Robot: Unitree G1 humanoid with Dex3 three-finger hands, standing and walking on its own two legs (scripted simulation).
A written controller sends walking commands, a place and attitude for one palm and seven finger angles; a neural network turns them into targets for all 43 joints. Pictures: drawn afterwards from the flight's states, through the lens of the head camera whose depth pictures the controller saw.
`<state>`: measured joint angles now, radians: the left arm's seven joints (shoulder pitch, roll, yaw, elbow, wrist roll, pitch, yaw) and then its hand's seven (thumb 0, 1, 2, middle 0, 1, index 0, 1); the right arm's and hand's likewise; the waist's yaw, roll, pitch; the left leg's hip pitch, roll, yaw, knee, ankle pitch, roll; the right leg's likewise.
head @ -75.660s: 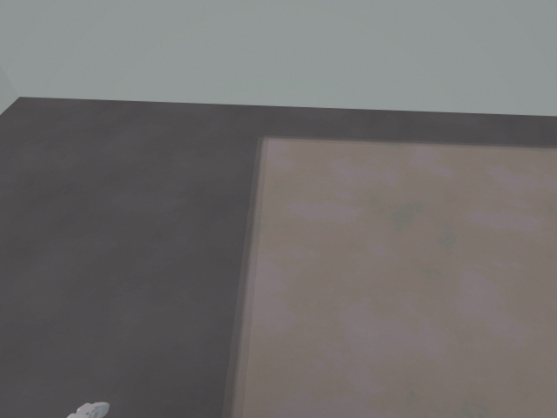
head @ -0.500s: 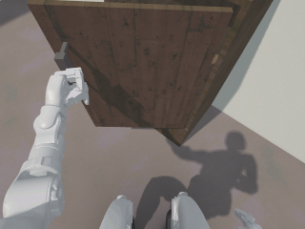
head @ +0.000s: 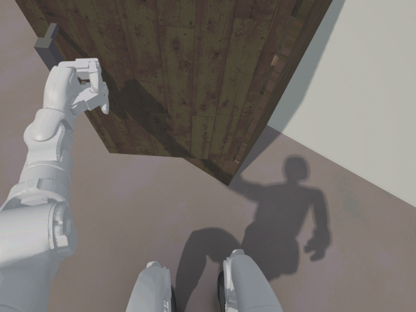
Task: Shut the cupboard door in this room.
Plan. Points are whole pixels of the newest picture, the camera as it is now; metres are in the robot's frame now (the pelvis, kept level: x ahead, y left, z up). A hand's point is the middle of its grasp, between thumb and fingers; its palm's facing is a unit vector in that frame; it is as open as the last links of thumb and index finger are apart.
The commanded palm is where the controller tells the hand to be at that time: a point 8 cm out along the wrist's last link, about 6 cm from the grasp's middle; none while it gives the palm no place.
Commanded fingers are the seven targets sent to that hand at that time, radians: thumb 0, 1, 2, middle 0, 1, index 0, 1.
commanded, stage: push the door shut along its arc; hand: left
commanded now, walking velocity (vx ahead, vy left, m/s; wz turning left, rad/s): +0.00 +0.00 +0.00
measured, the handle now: (67, 69) +0.57 +0.23 +0.06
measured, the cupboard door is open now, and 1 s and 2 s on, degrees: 30 15 14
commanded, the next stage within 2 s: pull the fist back off the door in 0.82 s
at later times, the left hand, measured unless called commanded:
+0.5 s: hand (118, 70) +0.56 +0.13 +0.07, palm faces -0.29 -0.95 -0.05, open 3.0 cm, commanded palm +0.57 +0.16 +0.06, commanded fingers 0.00 0.90 0.90 -1.30 -1.50 -1.30 -1.50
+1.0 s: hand (131, 46) +0.62 +0.11 +0.07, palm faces -0.20 -0.98 +0.07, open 3.2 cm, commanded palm +0.61 +0.11 +0.06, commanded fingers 0.00 0.90 0.90 -1.30 -1.50 -1.30 -1.50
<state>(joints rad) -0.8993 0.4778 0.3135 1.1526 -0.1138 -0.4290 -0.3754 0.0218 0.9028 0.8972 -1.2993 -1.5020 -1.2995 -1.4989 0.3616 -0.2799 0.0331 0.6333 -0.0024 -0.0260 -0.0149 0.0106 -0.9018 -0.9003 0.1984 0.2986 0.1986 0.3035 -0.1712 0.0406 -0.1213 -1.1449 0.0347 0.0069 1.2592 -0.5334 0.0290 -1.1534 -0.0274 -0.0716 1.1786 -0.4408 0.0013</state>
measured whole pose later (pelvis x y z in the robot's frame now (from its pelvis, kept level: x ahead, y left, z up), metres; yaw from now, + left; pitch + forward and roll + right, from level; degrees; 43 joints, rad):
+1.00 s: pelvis +0.00 +0.00 -0.03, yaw -2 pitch +33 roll -6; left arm -1.40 0.65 0.34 1.33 -0.02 -0.19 -0.31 0.01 0.95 0.97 -1.30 -1.50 -1.30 -1.50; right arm 0.41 -0.27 0.07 0.64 -0.06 -0.08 -0.01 0.01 -0.90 -0.90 0.20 0.30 0.20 0.30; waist -0.30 0.07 -0.11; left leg -1.42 0.06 -0.04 1.40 -0.57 0.02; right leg -1.40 0.00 -0.11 1.28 -0.46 -0.01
